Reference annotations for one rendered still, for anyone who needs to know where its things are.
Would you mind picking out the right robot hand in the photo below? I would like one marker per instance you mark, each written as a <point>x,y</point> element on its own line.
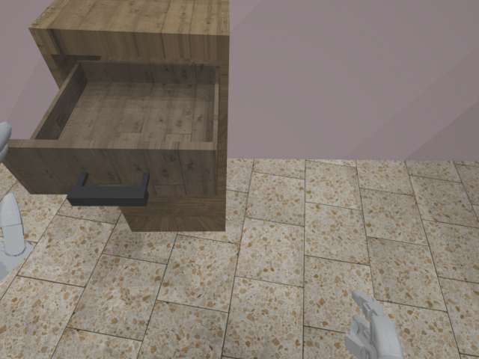
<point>377,338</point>

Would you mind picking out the left robot hand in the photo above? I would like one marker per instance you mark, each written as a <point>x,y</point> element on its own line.
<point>14,249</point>

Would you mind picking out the drawer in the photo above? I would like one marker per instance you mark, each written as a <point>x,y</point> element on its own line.
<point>117,120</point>

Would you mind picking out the handle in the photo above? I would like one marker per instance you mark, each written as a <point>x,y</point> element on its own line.
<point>81,195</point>

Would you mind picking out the cabinet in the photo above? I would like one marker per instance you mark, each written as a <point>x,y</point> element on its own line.
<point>165,31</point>

